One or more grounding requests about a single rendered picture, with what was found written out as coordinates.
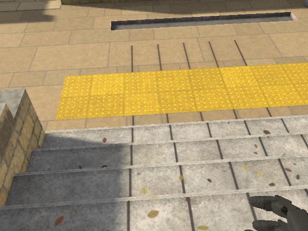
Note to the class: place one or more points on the robot right hand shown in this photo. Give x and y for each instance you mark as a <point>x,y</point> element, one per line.
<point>297,219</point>

